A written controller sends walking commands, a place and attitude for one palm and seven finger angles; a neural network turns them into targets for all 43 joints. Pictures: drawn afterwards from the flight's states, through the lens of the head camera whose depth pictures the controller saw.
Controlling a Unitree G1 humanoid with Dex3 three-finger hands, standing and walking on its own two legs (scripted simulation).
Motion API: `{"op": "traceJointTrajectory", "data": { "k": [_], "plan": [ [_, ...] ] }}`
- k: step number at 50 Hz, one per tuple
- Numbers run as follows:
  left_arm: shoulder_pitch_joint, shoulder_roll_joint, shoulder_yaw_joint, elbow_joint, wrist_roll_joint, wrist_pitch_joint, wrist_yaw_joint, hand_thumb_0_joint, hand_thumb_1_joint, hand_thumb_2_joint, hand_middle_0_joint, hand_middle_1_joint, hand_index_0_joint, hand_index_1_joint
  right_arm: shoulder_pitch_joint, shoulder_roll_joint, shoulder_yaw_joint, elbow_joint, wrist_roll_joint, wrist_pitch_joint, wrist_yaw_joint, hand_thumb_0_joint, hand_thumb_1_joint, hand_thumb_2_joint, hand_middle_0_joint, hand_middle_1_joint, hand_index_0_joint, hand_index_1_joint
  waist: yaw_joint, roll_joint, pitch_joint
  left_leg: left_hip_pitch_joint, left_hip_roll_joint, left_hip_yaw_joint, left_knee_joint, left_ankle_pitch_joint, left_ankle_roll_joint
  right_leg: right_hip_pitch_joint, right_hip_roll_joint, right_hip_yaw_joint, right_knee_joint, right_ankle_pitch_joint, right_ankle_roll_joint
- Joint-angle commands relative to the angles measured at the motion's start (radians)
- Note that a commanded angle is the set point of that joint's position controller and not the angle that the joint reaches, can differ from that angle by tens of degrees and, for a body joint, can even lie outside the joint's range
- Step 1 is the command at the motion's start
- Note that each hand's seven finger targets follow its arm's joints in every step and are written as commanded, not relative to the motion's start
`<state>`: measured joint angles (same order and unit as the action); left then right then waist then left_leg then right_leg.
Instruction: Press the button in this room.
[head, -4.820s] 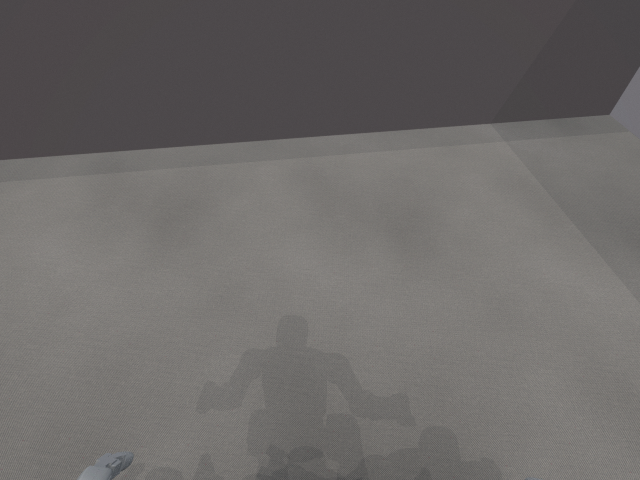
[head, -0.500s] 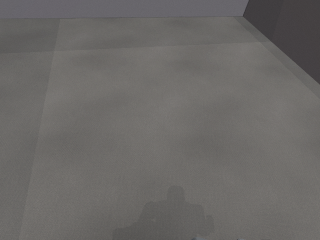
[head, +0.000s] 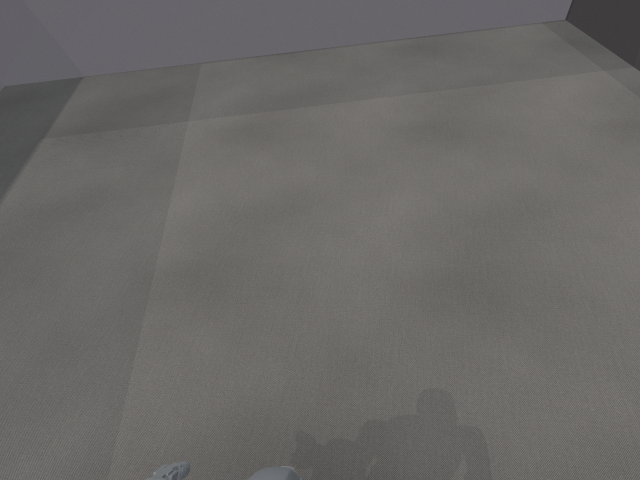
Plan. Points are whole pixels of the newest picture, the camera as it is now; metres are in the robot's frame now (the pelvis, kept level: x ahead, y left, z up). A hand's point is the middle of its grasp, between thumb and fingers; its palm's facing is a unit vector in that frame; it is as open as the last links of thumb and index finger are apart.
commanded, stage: turn or walk to find it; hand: left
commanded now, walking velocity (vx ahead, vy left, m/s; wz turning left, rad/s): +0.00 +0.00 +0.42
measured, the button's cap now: out of the picture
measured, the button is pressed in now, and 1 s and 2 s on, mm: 0 0 0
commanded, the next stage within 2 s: none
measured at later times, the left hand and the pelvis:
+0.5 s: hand out of the picture -0.07 +0.25 -0.19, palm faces +0.30 -0.92 -0.24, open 7.3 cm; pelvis -0.04 +0.04 -0.01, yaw +13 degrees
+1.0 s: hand out of the picture -0.06 +0.20 -0.14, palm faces +0.44 -0.85 -0.28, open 7.3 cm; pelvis -0.06 -0.01 +0.00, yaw +27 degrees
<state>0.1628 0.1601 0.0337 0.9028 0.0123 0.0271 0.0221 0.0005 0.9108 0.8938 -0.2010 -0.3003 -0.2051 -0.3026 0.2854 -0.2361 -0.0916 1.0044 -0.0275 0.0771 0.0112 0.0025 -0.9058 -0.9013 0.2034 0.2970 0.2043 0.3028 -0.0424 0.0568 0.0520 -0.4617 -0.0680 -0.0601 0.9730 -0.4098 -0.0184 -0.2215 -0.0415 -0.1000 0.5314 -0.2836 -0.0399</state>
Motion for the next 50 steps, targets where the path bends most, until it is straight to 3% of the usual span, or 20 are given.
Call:
{"op": "traceJointTrajectory", "data": {
  "k": [1,9,14,16,18,19,20,21,23,26,34,39,40,41,42,43,44,45,47,50],
  "plan": [
    [-0.051,0.168,0.04,-0.081,0.003,-0.035,0.016,0.0,0.9,0.9,-0.2,-0.3,-0.2,-0.3,0.043,-0.064,-0.018,-0.048,-0.001,-0.011,0.006,0.0,-0.9,-0.9,0.2,0.3,0.2,0.3,-0.006,-0.187,0.021,-0.086,0.076,0.011,0.262,0.093,-0.036,-0.045,-0.238,0.137,-0.293,0.04,-0.039],
    [0.091,0.201,0.054,-0.022,0.016,-0.033,0.018,0.0,0.9,0.9,-0.2,-0.3,-0.2,-0.3,-0.074,-0.057,-0.006,-0.074,0.005,-0.013,0.005,0.0,-0.9,-0.9,0.2,0.3,0.2,0.3,0.071,-0.214,0.001,-0.061,0.119,0.06,0.046,0.0,-0.06,0.072,-0.304,0.126,-0.261,0.099,-0.089],
    [0.128,0.241,0.068,0.007,0.023,-0.028,0.012,0.0,0.9,0.9,-0.2,-0.3,-0.2,-0.3,-0.109,-0.036,0.012,-0.089,0.019,-0.036,0.0,0.0,-0.9,-0.9,0.2,0.3,0.2,0.3,0.095,-0.256,-0.075,0.056,0.101,0.123,-0.223,-0.076,-0.041,0.145,-0.33,0.093,-0.155,0.358,-0.11],
    [0.125,0.249,0.069,0.015,0.02,-0.026,0.011,0.0,0.9,0.9,-0.2,-0.3,-0.2,-0.3,-0.071,-0.037,0.016,-0.081,0.021,-0.043,-0.005,0.0,-0.9,-0.9,0.2,0.3,0.2,0.3,0.071,-0.259,-0.108,0.137,0.086,0.15,-0.347,-0.003,-0.033,0.138,-0.322,0.059,-0.091,0.438,-0.083],
    [0.097,0.232,0.067,0.016,0.006,-0.017,0.007,0.0,0.9,0.9,-0.2,-0.3,-0.2,-0.3,-0.005,-0.066,0.011,-0.061,0.019,-0.055,-0.005,0.0,-0.9,-0.9,0.2,0.3,0.2,0.3,0.022,-0.165,-0.136,0.323,0.101,0.134,-0.564,0.224,-0.014,0.03,-0.277,-0.025,0.032,0.336,-0.002],
    [0.109,0.186,0.058,-0.003,-0.002,-0.01,0.004,0.0,0.9,0.9,-0.2,-0.3,-0.2,-0.3,0.02,-0.14,-0.003,-0.064,0.013,-0.065,-0.006,0.0,-0.9,-0.9,0.2,0.3,0.2,0.3,0.009,0.043,-0.161,0.448,0.253,-0.064,-0.64,0.364,0.04,-0.136,-0.187,-0.076,0.205,0.118,0.059],
    [0.073,0.125,0.039,-0.042,-0.001,-0.003,0.0,0.0,0.9,0.9,-0.2,-0.3,-0.2,-0.3,0.038,-0.223,-0.022,-0.07,0.008,-0.064,-0.014,0.0,-0.9,-0.9,0.2,0.3,0.2,0.3,-0.009,0.273,-0.109,0.464,0.459,-0.304,-0.664,0.678,0.154,-0.354,-0.081,-0.073,0.384,-0.331,0.12],
    [0.022,0.151,0.039,-0.051,0.008,0.009,0.003,0.0,0.9,0.9,-0.2,-0.3,-0.2,-0.3,0.05,-0.234,-0.022,-0.058,0.004,-0.055,-0.018,0.0,-0.9,-0.9,0.2,0.3,0.2,0.3,-0.027,0.156,-0.102,0.383,0.494,-0.264,-0.651,0.651,0.219,-0.316,-0.087,0.014,0.498,-0.34,0.102],
    [-0.006,0.152,0.049,-0.026,0.009,0.018,-0.001,0.0,0.9,0.9,-0.2,-0.3,-0.2,-0.3,-0.046,-0.175,-0.005,-0.074,0.002,-0.061,-0.034,0.0,-0.9,-0.9,0.2,0.3,0.2,0.3,0.005,0.176,-0.02,0.293,0.38,-0.2,-0.668,0.546,0.19,-0.336,-0.089,0.064,0.565,-0.22,0.103],
    [0.056,0.152,0.047,0.006,0.007,0.01,-0.013,0.0,0.9,0.9,-0.2,-0.3,-0.2,-0.3,-0.111,-0.155,0.008,-0.098,0.007,-0.07,-0.036,0.0,-0.9,-0.9,0.2,0.3,0.2,0.3,0.04,0.098,-0.026,0.32,0.301,-0.109,-0.642,0.617,0.162,-0.321,-0.067,0.059,0.57,-0.125,0.118],
    [-0.007,0.135,0.038,-0.035,-0.001,0.005,-0.003,0.0,0.9,0.9,-0.2,-0.3,-0.2,-0.3,-0.05,-0.166,-0.008,-0.096,0.003,-0.063,-0.032,0.0,-0.9,-0.9,0.2,0.3,0.2,0.3,0.002,0.08,-0.063,0.362,0.308,-0.203,-0.611,0.642,0.196,-0.24,-0.031,0.065,0.337,-0.175,0.127],
    [0.091,0.136,0.04,-0.022,-0.006,-0.012,0.001,0.0,0.9,0.9,-0.2,-0.3,-0.2,-0.3,-0.102,-0.165,-0.013,-0.117,0.005,-0.055,-0.025,0.0,-0.9,-0.9,0.2,0.3,0.2,0.3,0.057,0.077,-0.094,0.229,0.251,-0.229,-0.536,0.572,0.153,-0.002,0.008,0.042,0.012,-0.004,0.109],
    [0.119,0.151,0.045,-0.014,-0.004,-0.02,0.004,0.0,0.9,0.9,-0.2,-0.3,-0.2,-0.3,-0.107,-0.147,-0.012,-0.12,0.01,-0.055,-0.022,0.0,-0.9,-0.9,0.2,0.3,0.2,0.3,0.073,0.042,-0.106,0.154,0.212,-0.208,-0.491,0.469,0.113,0.106,-0.015,0.053,-0.111,0.094,0.104],
    [0.142,0.21,0.057,-0.014,0.007,-0.032,0.01,0.0,0.9,0.9,-0.2,-0.3,-0.2,-0.3,-0.084,-0.098,-0.006,-0.127,0.019,-0.057,-0.017,0.0,-0.9,-0.9,0.2,0.3,0.2,0.3,0.08,-0.124,-0.133,0.017,0.134,-0.136,-0.369,0.275,0.056,0.248,-0.159,0.187,-0.198,0.127,0.065],
    [0.155,0.296,0.073,-0.019,0.019,-0.036,0.015,0.0,0.9,0.9,-0.2,-0.3,-0.2,-0.3,-0.095,-0.041,0.005,-0.157,0.018,-0.057,-0.014,0.0,-0.9,-0.9,0.2,0.3,0.2,0.3,0.095,-0.376,-0.11,-0.136,-0.005,0.019,-0.139,-0.127,-0.008,0.268,-0.401,0.428,-0.235,0.264,-0.047],
    [0.154,0.296,0.066,-0.031,0.01,-0.029,0.016,0.0,0.9,0.9,-0.2,-0.3,-0.2,-0.3,-0.114,-0.094,-0.011,-0.156,0.011,-0.043,-0.016,0.0,-0.9,-0.9,0.2,0.3,0.2,0.3,0.103,-0.286,-0.101,-0.094,0.032,-0.027,0.047,-0.185,-0.004,0.121,-0.455,0.411,-0.252,0.247,-0.117],
    [0.083,0.251,0.07,-0.041,0.009,-0.032,0.023,0.0,0.9,0.9,-0.2,-0.3,-0.2,-0.3,-0.103,-0.104,-0.018,-0.14,0.007,-0.029,-0.013,0.0,-0.9,-0.9,0.2,0.3,0.2,0.3,0.071,-0.296,-0.071,-0.092,0.059,-0.053,0.145,-0.128,-0.003,0.058,-0.407,0.355,-0.28,0.152,-0.118],
    [0.029,0.232,0.064,-0.056,0.007,-0.028,0.02,0.0,0.9,0.9,-0.2,-0.3,-0.2,-0.3,-0.098,-0.098,-0.021,-0.113,0.006,-0.021,-0.006,0.0,-0.9,-0.9,0.2,0.3,0.2,0.3,0.052,-0.247,-0.019,-0.088,0.068,-0.038,0.218,-0.067,-0.008,0.0,-0.351,0.303,-0.287,0.069,-0.095],
    [-0.019,0.189,0.044,-0.068,0.006,-0.035,0.013,0.0,0.9,0.9,-0.2,-0.3,-0.2,-0.3,-0.047,-0.082,-0.016,-0.081,0.002,-0.019,0.004,0.0,-0.9,-0.9,0.2,0.3,0.2,0.3,0.019,-0.196,0.002,-0.093,0.086,-0.001,0.264,0.032,-0.026,-0.004,-0.276,0.161,-0.255,0.116,-0.06],
    [0.022,0.184,0.042,-0.055,0.009,-0.04,0.015,0.0,0.9,0.9,-0.2,-0.3,-0.2,-0.3,-0.04,-0.064,-0.012,-0.069,0.004,-0.016,0.008,0.0,-0.9,-0.9,0.2,0.3,0.2,0.3,0.03,-0.202,-0.011,-0.087,0.097,0.029,0.228,0.07,-0.047,0.04,-0.262,0.09,-0.243,0.178,-0.05]
  ]
}}
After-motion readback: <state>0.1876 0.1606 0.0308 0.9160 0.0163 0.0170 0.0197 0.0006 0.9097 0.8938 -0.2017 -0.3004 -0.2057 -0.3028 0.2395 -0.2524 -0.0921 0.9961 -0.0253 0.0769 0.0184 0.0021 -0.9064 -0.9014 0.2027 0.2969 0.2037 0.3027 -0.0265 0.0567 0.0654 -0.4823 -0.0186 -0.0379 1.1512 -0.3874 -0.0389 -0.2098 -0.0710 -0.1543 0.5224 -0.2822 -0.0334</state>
